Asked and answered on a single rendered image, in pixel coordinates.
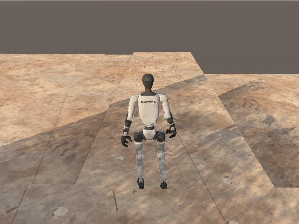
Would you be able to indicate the left robot upper arm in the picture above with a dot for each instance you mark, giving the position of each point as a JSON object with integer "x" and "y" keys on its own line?
{"x": 131, "y": 107}

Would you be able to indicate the left robot shin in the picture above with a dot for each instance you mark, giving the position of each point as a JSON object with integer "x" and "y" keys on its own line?
{"x": 139, "y": 167}

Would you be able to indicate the humanoid robot head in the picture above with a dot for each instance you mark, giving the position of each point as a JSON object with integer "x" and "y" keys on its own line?
{"x": 148, "y": 80}

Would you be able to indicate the right robot forearm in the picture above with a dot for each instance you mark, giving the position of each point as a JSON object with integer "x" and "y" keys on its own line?
{"x": 171, "y": 122}

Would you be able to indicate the robot left hand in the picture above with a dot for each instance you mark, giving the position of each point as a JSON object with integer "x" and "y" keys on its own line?
{"x": 123, "y": 140}

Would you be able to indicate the robot right hand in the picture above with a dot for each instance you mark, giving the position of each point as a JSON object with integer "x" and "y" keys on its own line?
{"x": 171, "y": 131}

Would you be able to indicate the right robot upper arm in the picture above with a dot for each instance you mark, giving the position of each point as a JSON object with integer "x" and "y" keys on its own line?
{"x": 165, "y": 104}

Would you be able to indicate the left robot forearm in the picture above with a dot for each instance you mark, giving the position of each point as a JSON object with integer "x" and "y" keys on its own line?
{"x": 126, "y": 126}

